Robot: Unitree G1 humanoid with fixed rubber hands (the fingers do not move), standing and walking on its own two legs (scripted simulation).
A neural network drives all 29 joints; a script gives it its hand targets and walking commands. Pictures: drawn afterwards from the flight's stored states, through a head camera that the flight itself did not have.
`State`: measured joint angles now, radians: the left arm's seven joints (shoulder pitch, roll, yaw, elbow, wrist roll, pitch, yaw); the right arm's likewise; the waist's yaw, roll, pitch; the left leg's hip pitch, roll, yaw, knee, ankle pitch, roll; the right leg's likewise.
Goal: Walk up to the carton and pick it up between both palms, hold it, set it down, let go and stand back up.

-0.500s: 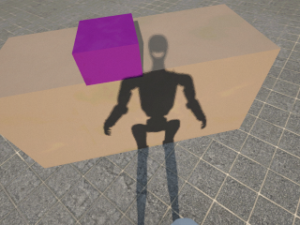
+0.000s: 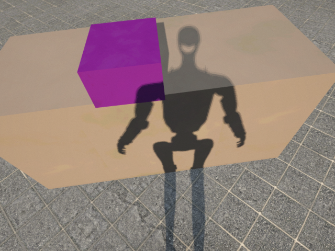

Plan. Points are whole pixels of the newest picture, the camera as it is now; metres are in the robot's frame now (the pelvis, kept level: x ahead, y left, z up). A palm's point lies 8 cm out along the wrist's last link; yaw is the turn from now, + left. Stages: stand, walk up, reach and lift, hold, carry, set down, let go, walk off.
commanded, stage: walk up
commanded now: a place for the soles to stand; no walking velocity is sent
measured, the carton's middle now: (126, 60) +0.78 +0.19 +0.01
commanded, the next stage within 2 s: none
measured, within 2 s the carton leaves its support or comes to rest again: neither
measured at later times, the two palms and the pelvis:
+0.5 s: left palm out of the picture +0.15 +0.36 -0.09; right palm out of the picture +0.15 -0.25 -0.13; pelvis +0.09 +0.05 -0.02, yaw +3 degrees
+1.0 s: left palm out of the picture +0.14 +0.40 -0.13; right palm (263, 233) +0.20 -0.21 -0.13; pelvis +0.09 +0.09 -0.04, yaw +5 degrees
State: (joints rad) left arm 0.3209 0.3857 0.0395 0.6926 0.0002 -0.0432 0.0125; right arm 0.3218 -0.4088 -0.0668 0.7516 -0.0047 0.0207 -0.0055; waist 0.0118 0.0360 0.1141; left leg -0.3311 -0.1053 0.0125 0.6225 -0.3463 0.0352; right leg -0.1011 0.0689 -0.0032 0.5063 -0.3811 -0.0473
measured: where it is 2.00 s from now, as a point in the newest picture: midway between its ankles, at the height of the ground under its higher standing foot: outside the picture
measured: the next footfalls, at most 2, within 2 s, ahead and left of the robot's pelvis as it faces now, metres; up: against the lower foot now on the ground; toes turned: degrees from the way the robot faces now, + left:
left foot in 0.02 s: +0.09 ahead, +0.06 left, +0.00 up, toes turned -1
right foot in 0.32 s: +0.15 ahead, -0.06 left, +0.00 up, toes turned +3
